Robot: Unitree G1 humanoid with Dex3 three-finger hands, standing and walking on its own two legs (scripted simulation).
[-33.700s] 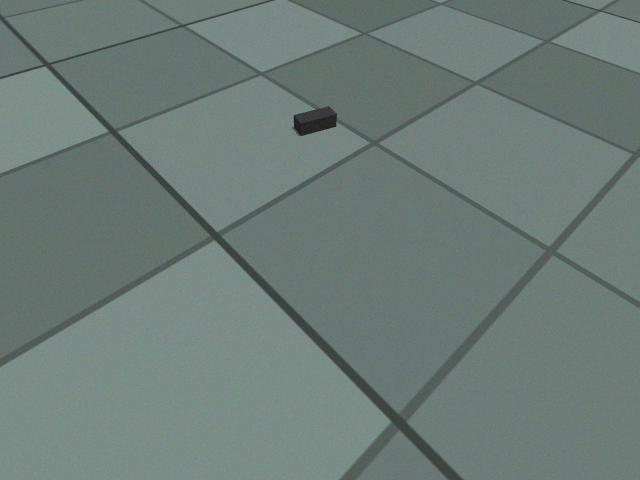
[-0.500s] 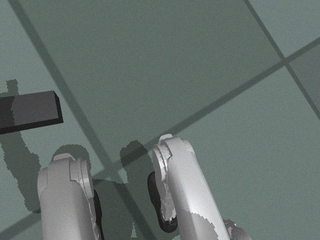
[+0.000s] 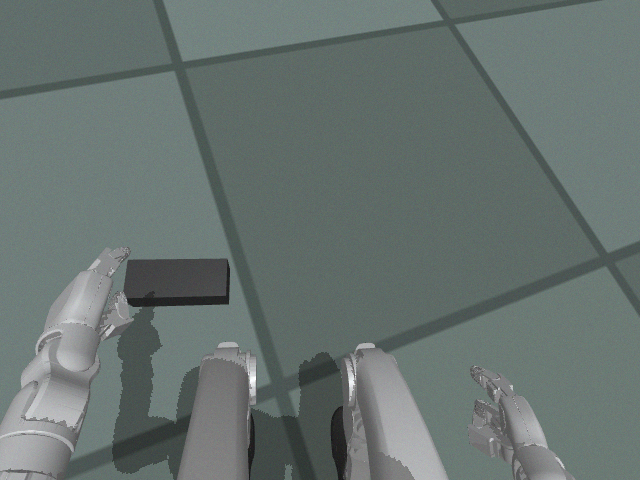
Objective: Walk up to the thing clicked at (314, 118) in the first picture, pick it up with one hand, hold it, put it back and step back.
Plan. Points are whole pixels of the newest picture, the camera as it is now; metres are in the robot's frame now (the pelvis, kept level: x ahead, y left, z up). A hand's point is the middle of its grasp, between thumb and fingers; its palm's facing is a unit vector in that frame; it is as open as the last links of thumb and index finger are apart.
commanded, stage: home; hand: left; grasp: from above
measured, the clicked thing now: (180, 282) +0.48 +0.27 -0.49
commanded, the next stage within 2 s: none
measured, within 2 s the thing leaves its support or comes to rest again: neither
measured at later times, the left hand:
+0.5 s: hand (77, 364) +0.24 +0.20 +0.10, palm faces +0.12 -0.97 -0.23, open 7.4 cm
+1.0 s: hand (52, 402) +0.22 +0.19 +0.14, palm faces +0.13 -0.97 -0.20, open 7.4 cm
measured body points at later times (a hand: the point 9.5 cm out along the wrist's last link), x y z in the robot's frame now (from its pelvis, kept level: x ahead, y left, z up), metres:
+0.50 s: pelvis +0.06 +0.00 +0.17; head +0.11 +0.02 +0.61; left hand +0.24 +0.25 +0.11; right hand +0.22 -0.23 +0.08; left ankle +0.08 +0.11 -0.49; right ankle +0.07 -0.13 -0.49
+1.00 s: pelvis +0.07 +0.00 +0.19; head +0.09 +0.01 +0.64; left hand +0.21 +0.24 +0.16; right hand +0.26 -0.23 +0.14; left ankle +0.08 +0.11 -0.49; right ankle +0.07 -0.13 -0.49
